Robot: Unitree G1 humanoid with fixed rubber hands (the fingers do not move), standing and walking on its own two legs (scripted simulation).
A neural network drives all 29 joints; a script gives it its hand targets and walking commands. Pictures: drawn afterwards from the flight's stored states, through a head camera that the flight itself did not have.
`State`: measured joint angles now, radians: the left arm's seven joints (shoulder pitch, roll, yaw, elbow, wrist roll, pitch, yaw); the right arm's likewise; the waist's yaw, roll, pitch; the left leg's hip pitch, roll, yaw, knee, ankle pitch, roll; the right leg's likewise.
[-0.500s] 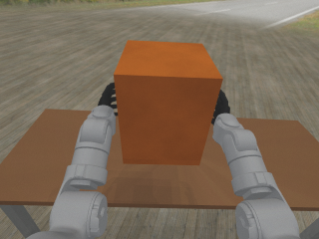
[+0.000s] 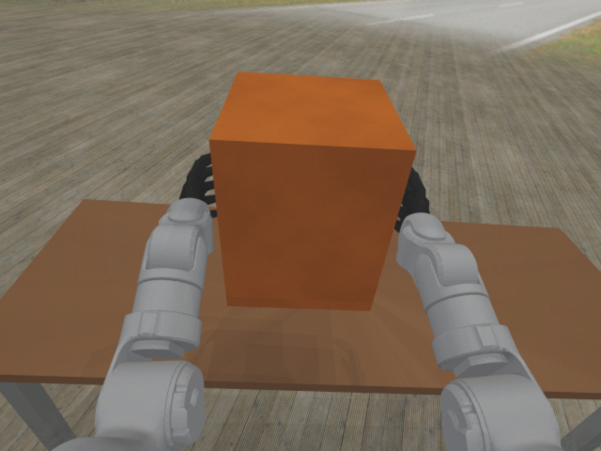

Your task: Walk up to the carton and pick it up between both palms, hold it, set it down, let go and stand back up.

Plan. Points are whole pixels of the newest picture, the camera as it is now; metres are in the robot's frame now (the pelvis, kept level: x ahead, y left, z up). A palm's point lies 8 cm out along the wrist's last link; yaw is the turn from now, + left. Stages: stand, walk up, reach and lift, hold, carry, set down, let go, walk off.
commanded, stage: set down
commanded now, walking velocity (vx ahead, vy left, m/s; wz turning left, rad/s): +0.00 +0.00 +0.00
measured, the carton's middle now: (304, 191) +0.41 +0.03 +0.20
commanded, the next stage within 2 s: none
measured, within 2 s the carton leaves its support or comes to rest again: neither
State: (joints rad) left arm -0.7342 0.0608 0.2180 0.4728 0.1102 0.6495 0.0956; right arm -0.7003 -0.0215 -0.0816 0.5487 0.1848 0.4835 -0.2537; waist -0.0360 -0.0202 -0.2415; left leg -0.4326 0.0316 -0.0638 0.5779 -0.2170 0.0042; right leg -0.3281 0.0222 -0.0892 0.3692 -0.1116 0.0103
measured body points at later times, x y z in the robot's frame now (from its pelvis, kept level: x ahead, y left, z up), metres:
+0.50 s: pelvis +0.02 +0.01 +0.00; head +0.01 +0.07 +0.45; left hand +0.45 +0.19 +0.15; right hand +0.43 -0.10 +0.16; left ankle +0.05 +0.11 -0.74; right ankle +0.05 -0.13 -0.74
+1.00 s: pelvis +0.03 +0.02 +0.00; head +0.01 +0.08 +0.45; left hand +0.45 +0.18 +0.13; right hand +0.42 -0.11 +0.15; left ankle +0.05 +0.11 -0.74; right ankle +0.05 -0.13 -0.74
